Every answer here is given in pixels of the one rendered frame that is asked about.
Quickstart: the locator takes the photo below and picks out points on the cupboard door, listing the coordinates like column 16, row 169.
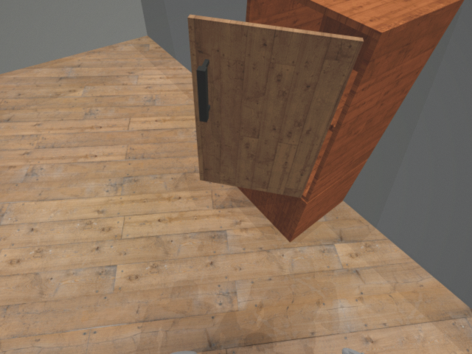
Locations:
column 273, row 92

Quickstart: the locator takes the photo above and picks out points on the handle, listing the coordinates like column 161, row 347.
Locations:
column 202, row 80

